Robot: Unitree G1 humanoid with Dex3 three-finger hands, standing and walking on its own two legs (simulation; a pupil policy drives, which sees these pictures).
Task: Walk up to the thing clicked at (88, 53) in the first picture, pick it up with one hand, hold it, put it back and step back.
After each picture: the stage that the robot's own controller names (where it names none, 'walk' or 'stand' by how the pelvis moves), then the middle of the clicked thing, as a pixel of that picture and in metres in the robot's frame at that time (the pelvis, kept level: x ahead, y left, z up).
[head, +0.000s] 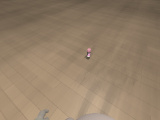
stand; (88, 54) +1.31 +0.02 -0.66
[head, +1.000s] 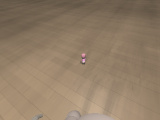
walk; (83, 59) +1.19 +0.18 -0.64
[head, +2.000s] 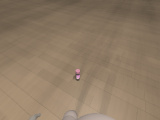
walk; (77, 75) +0.75 +0.19 -0.63
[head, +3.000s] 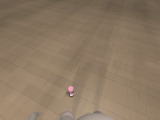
walk; (71, 92) +0.44 +0.18 -0.63
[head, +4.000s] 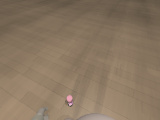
stand; (70, 101) +0.36 +0.19 -0.65
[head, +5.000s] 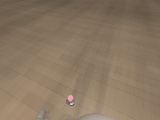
stand; (71, 100) +0.36 +0.19 -0.66
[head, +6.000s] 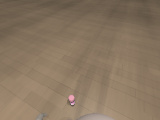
stand; (72, 101) +0.38 +0.18 -0.66
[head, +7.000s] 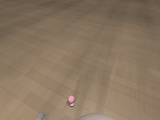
stand; (71, 101) +0.37 +0.18 -0.66
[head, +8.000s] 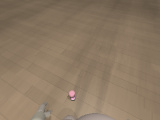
go down; (72, 96) +0.38 +0.17 -0.65
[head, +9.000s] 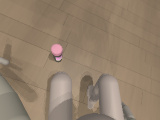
go down; (57, 54) +0.46 +0.21 -0.23
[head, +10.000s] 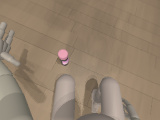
close in; (64, 58) +0.46 +0.20 -0.26
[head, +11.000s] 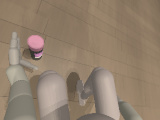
close in; (36, 50) +0.45 +0.24 -0.16
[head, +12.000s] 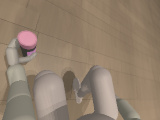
close; (28, 48) +0.45 +0.26 -0.16
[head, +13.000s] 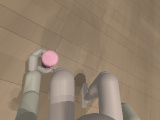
lift; (48, 62) +0.34 +0.24 -0.14
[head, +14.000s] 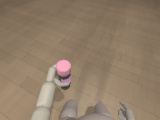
lift; (64, 77) +0.31 +0.16 +0.04
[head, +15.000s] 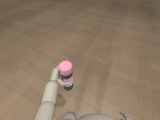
hold; (67, 77) +0.31 +0.15 +0.04
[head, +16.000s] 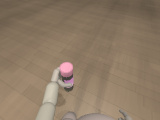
hold; (67, 78) +0.31 +0.15 +0.02
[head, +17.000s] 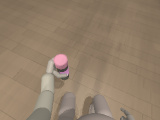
crouch; (63, 69) +0.37 +0.17 -0.02
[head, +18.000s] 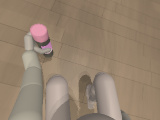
lower; (44, 44) +0.50 +0.22 -0.06
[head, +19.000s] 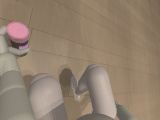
lower; (20, 43) +0.47 +0.26 -0.17
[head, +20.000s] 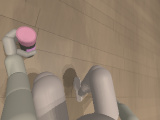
lower; (27, 45) +0.45 +0.25 -0.17
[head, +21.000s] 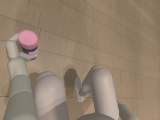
lower; (30, 48) +0.44 +0.25 -0.17
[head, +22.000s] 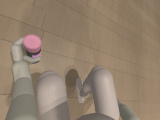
lower; (33, 52) +0.43 +0.24 -0.17
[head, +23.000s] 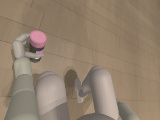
open; (36, 49) +0.45 +0.23 -0.17
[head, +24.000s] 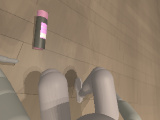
stand; (41, 30) +0.58 +0.24 -0.25
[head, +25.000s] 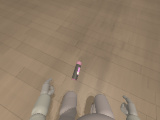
walk; (76, 70) +0.56 +0.12 -0.57
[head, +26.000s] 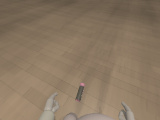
stand; (80, 91) +0.52 +0.07 -0.69
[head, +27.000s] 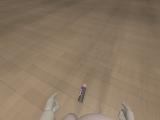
stand; (82, 92) +0.52 +0.04 -0.69
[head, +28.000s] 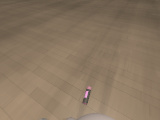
stand; (87, 95) +0.52 +0.00 -0.74
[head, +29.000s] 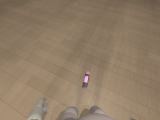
walk; (86, 79) +0.58 -0.04 -0.73
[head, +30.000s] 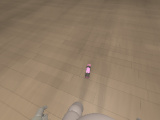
walk; (88, 70) +0.81 +0.05 -0.72
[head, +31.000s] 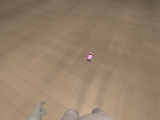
walk; (89, 57) +1.11 -0.02 -0.72
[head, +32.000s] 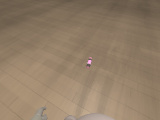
stand; (89, 62) +1.12 -0.01 -0.73
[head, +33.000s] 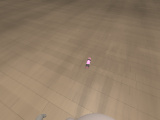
stand; (88, 62) +1.15 +0.01 -0.75
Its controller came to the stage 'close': yes
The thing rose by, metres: 0.68
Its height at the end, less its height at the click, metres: -0.09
